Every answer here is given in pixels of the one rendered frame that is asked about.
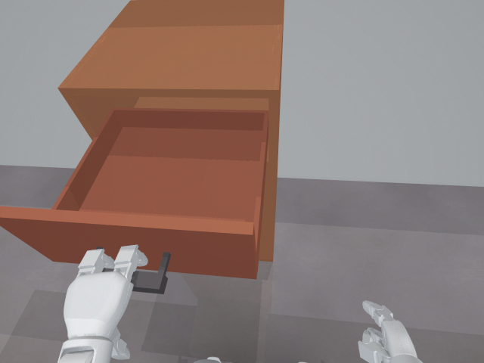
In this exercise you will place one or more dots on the cabinet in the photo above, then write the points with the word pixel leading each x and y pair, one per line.
pixel 188 54

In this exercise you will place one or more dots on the right robot hand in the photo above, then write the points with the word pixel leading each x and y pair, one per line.
pixel 380 347

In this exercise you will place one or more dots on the left robot hand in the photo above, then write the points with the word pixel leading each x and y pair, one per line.
pixel 96 300

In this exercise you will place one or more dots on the drawer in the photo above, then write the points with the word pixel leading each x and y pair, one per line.
pixel 189 182

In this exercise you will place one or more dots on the left robot forearm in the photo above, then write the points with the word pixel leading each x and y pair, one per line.
pixel 86 349

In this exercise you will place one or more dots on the handle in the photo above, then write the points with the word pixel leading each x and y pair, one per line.
pixel 149 282

